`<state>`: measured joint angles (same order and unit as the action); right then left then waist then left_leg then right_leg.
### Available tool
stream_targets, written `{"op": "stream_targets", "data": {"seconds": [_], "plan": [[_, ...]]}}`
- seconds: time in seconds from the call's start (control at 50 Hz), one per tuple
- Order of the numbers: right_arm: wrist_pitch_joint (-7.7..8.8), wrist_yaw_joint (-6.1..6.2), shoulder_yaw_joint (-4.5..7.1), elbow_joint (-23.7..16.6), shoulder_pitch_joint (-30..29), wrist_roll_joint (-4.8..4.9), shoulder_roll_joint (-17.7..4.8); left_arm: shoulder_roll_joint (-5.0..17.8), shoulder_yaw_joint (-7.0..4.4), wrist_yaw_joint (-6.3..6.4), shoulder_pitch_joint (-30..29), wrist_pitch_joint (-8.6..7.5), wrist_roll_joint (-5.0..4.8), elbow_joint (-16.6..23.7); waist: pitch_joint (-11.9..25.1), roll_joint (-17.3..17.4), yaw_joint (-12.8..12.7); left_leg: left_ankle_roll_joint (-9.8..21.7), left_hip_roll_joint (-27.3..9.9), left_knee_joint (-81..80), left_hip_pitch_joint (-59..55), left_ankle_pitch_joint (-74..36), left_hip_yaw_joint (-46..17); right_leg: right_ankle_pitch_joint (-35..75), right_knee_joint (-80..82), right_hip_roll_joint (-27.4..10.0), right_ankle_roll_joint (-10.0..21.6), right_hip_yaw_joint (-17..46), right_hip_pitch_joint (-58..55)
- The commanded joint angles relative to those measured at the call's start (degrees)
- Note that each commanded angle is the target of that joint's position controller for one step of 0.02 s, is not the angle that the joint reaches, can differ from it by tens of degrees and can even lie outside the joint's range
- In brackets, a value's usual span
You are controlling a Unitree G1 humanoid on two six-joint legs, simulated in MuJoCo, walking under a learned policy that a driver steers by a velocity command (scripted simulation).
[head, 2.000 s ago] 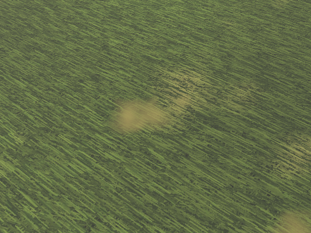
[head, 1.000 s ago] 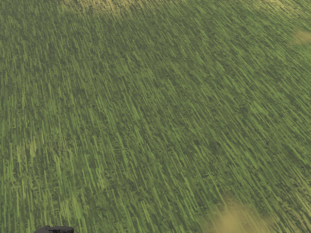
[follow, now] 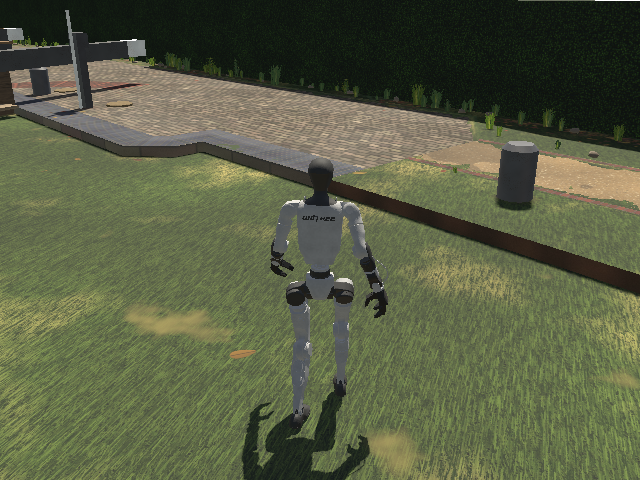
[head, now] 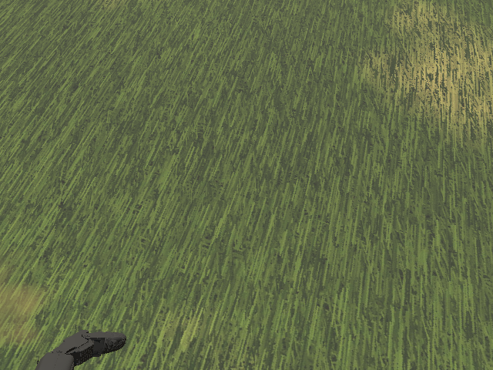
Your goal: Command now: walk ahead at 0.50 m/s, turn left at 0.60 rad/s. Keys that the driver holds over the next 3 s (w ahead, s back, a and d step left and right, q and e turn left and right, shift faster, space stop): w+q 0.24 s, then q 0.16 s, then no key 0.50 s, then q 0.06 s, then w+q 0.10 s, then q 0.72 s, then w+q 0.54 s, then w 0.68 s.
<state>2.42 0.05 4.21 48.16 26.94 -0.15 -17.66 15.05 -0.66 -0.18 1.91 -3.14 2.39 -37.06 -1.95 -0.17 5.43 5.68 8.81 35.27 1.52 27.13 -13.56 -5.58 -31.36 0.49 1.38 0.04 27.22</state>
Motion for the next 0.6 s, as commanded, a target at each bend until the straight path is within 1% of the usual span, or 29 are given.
{"op": "stream_targets", "data": {"seconds": [0.02, 0.04, 0.06, 0.08, 0.1, 0.12, 0.14, 0.18, 0.24, 0.26, 0.3, 0.32, 0.34, 0.38, 0.4, 0.42, 0.44, 0.46, 0.48, 0.5, 0.52, 0.54, 0.56, 0.58, 0.6], "plan": [[1.22, 0.06, 0.31, -7.07, 1.68, -0.2, -4.92, 16.46, -5.36, 1.55, 19.42, 0.09, 0.28, -0.86, 19.32, -16.29, -7.98, -0.94, -1.26, 36.09, 33.6, 3.24, 5.23, -21.23, 14.78, -26.89, 10.97, 46.48, -41.46], [0.37, 0.15, 0.64, -5.41, -0.74, -1.24, -6.47, 10.53, -4.21, 1.27, 14.92, 0.4, -0.26, 0.05, 10.48, -7.0, -6.75, -0.97, -5.44, 38.4, 35.18, -1.71, 5.45, -24.47, 15.44, -24.81, 10.56, 38.81, -33.44], [0.04, -0.49, 0.5, -5.33, -4.45, -1.51, -6.04, 6.67, -3.25, 0.96, 12.57, 0.29, -0.59, -0.17, 4.78, -1.79, -6.87, -1.33, -7.25, 36.34, 34.14, -5.62, 6.6, -20.54, 16.47, -21.34, 9.55, 29.19, -26.6], [-0.34, -1.02, 0.4, -5.45, -5.73, -1.49, -4.88, 5.45, -2.84, 0.89, 11.61, 0.11, -0.37, -0.69, 2.38, -2.45, -5.98, -1.7, -8.81, 33.75, 32.84, -7.28, 7.29, -14.52, 17.9, -18.51, 7.95, 22.02, -22.74], [-0.94, -1.57, 0.36, -5.74, -6.45, -1.99, -4.41, 5.35, -2.73, 1.02, 12.39, -0.33, -0.51, -1.79, 1.14, -4.75, -5.58, -2.13, -9.87, 32.2, 31.91, -7.73, 7.79, -8.47, 18.71, -16.88, 7.42, 17.02, -20.39], [-1.58, -2.03, 0.17, -5.55, -6.43, -2.12, -3.81, 5.54, -2.82, 0.8, 13.18, -0.88, -0.75, -2.65, 0.85, -5.38, -5.29, -2.35, -10.07, 32.04, 31.11, -8.33, 8.48, -2.98, 19.24, -15.94, 7.18, 13.27, -19.3], [-1.98, -2.42, 0.04, -6.02, -7.08, -2.08, -3.33, 5.74, -2.94, 0.46, 14.25, -1.55, -1.07, -3.35, 1.21, -5.67, -5.16, -2.41, -10.15, 31.66, 31.37, -9.05, 8.78, 2.0, 19.5, -16.01, 7.42, 11.1, -19.42], [-2.35, -3.06, -0.23, -7.55, -10.51, -2.04, -2.6, 6.14, -3.21, 0.04, 15.33, -2.42, -1.49, -4.45, 0.91, -5.32, -5.13, -2.7, -10.89, 30.3, 34.6, -11.86, 9.09, 7.51, 20.75, -16.38, 7.97, 6.81, -20.65], [-2.31, -3.76, -0.75, -9.82, -16.58, -2.06, -1.75, 6.13, -3.33, -0.04, 16.68, -2.47, -1.48, -5.85, -0.32, -5.0, -5.85, -3.53, -11.73, 24.74, 38.38, -17.47, 10.56, 11.18, 21.98, -15.54, 7.78, 0.46, -21.99], [-2.2, -3.93, -1.01, -10.48, -18.41, -1.93, -1.21, 6.0, -3.27, -0.01, 16.43, -2.38, -1.48, -6.13, -1.25, -4.87, -5.8, -3.81, -11.54, 21.11, 37.81, -19.67, 11.7, 16.03, 21.49, -14.78, 7.41, -2.19, -21.51], [-1.78, -4.36, -1.82, -11.4, -21.47, -1.74, 0.52, 6.21, -3.27, 0.1, 15.69, -2.2, -1.72, -6.51, -1.76, -5.06, -5.88, -3.75, -10.94, 11.33, 32.6, -24.49, 14.95, 24.52, 19.27, -12.76, 6.02, -7.97, -19.68], [-1.64, -4.58, -2.09, -11.78, -22.96, -1.72, 1.08, 6.68, -3.36, 0.21, 16.09, -2.12, -1.85, -6.8, -1.6, -5.39, -6.3, -3.48, -10.28, 7.15, 29.8, -25.89, 16.69, 27.25, 18.13, -12.36, 5.31, -9.71, -19.39], [-1.63, -4.73, -2.12, -12.04, -23.88, -1.82, 1.03, 7.37, -3.53, 0.38, 16.96, -1.99, -1.92, -7.19, -1.08, -5.79, -6.73, -3.18, -9.62, 4.64, 27.98, -26.13, 18.01, 29.6, 16.95, -12.65, 4.74, -10.35, -20.43], [-1.75, -4.65, -1.76, -12.25, -23.67, -2.38, 0.01, 8.79, -3.94, 0.85, 17.9, -1.34, -2.17, -7.76, 0.12, -6.5, -6.62, -2.09, -8.35, 1.24, 25.58, -23.45, 18.99, 34.77, 12.83, -13.69, 3.81, -11.03, -23.89], [-1.76, -4.39, -1.42, -12.05, -22.38, -2.72, -0.79, 9.58, -4.17, 1.17, 18.03, -0.89, -2.33, -7.89, 1.17, -6.9, -6.09, -1.2, -7.16, -0.11, 23.74, -21.04, 19.38, 38.97, 9.3, -14.02, 3.44, -11.3, -25.56], [-1.49, -4.05, -1.05, -11.33, -19.57, -3.15, -1.55, 10.06, -4.26, 1.48, 18.51, -0.39, -2.49, -8.17, 2.87, -6.9, -5.11, -0.08, -5.8, -2.12, 20.01, -19.26, 18.87, 41.54, 3.86, -14.13, 3.26, -11.22, -26.06], [-0.84, -3.49, -0.45, -9.44, -13.68, -3.69, -2.44, 10.36, -4.23, 1.64, 18.19, 0.13, -2.7, -8.16, 6.03, -5.28, -2.49, 1.17, -4.26, -6.48, 13.12, -21.6, 18.11, 38.75, -5.1, -13.33, 2.63, -11.64, -24.88], [-0.13, -2.51, 0.4, -7.56, -7.9, -4.38, -4.86, 10.02, -4.07, 1.49, 19.17, 0.29, -2.69, -7.84, 10.13, -0.83, 0.27, 2.88, -6.89, -10.76, 3.04, -32.63, 14.58, 26.52, -17.72, -11.12, 0.77, -12.6, -19.0], [0.36, -1.48, 1.19, -7.85, -6.73, -3.55, -9.71, 3.3, -2.52, 1.04, 23.07, 0.76, -1.39, -5.64, 16.35, 10.71, -3.14, 6.1, -24.92, -3.15, -11.16, -67.37, -2.9, -26.09, -34.5, -6.26, -0.98, -12.7, -4.86], [-0.42, -0.97, 2.42, -9.41, -4.99, -0.28, -12.9, 5.04, -2.58, 1.35, 26.43, 2.31, -2.78, -4.54, 27.8, 13.67, -1.91, 17.43, -34.45, -5.26, -18.66, -77.7, -19.19, -34.4, -48.47, 0.38, -2.2, -4.33, 2.81], [-1.27, -0.14, 1.54, -9.66, -6.98, 0.72, -8.51, 6.88, -2.9, 1.54, 22.48, 3.13, -1.92, -5.67, 24.47, 4.04, -1.62, 15.66, -30.56, -7.31, -14.0, -72.15, -11.8, -28.02, -48.02, -3.08, -2.13, 0.45, 4.17], [-1.36, 0.37, 0.35, -9.42, -11.21, 0.75, -5.12, 5.4, -2.35, 1.37, 18.24, 3.06, -2.29, -4.97, 16.15, 4.44, -2.55, 14.21, -27.43, -10.13, -6.14, -66.43, -6.66, -24.37, -45.07, -3.98, -2.16, 0.52, 5.03], [-1.44, 0.61, -0.63, -8.72, -13.75, 0.33, -2.32, 5.05, -2.19, 1.38, 16.85, 3.1, -1.69, -5.51, 10.89, 1.84, -4.59, 11.09, -24.06, -12.51, -0.3, -60.67, -3.71, -22.03, -40.17, -5.45, -2.33, 0.94, 4.1], [-1.39, 0.97, -0.96, -8.32, -14.67, 0.42, -1.62, 5.26, -2.29, 1.24, 17.41, 3.8, -1.01, -5.91, 8.24, 2.94, -5.91, 9.48, -21.93, -14.23, 4.33, -59.06, -1.43, -20.57, -36.92, -5.8, -2.56, 0.98, 1.33], [-1.38, 0.96, -1.29, -8.02, -15.65, 0.01, -1.15, 5.2, -2.33, 1.07, 19.65, 4.62, -0.8, -7.15, 8.27, 3.14, -7.1, 8.44, -20.81, -15.47, 7.75, -57.97, 0.76, -19.4, -35.22, -5.26, -2.64, 0.68, -2.59]]}}
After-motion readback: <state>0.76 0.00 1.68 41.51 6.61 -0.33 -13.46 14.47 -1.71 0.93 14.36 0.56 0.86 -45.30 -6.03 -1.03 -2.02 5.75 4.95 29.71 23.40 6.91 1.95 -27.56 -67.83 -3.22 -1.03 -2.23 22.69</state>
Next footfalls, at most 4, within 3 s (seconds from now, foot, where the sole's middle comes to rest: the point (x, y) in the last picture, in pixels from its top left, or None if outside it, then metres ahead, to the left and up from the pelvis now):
0.46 left None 0.36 0.13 -0.76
0.92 right None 0.35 -0.06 -0.76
1.28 left None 0.34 0.19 -0.76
1.84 right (219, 368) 0.47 0.06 -0.76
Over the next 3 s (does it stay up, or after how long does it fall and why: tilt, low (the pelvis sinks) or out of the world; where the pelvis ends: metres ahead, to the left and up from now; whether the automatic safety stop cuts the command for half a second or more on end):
stays up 0.53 0.59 0.01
